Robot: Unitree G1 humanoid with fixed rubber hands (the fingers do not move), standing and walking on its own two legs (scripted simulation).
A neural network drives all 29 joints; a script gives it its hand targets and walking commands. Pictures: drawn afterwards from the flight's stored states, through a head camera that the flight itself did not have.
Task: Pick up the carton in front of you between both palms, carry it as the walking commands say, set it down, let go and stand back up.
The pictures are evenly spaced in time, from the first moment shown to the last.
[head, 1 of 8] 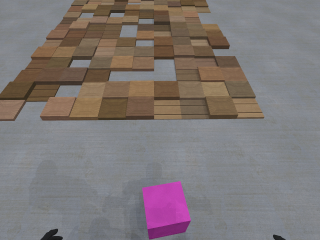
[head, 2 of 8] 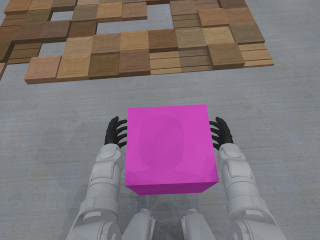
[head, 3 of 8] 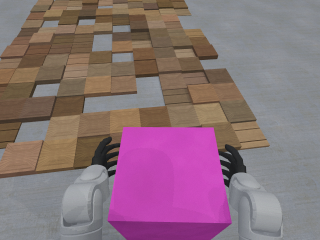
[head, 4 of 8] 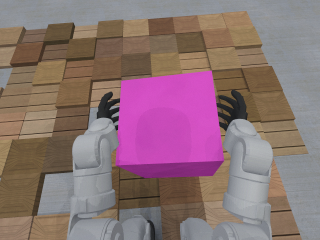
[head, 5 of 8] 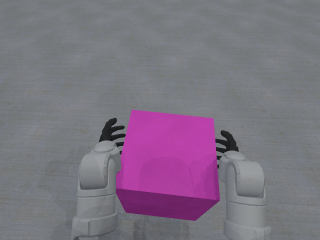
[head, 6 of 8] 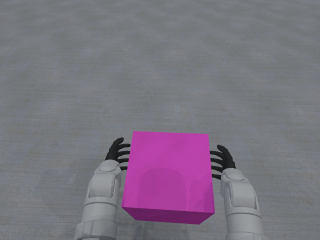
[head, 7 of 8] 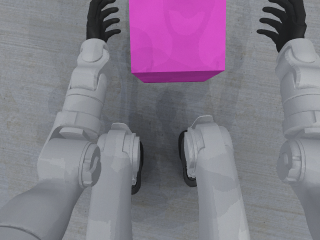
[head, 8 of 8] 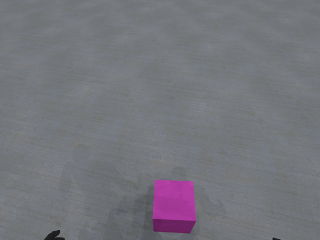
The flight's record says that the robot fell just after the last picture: no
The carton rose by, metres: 0.79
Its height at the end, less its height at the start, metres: +0.00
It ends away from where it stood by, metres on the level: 6.63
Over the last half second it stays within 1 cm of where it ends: yes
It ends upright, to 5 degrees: yes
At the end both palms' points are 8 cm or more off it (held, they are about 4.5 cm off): yes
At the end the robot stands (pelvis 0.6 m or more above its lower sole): yes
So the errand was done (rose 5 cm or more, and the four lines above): yes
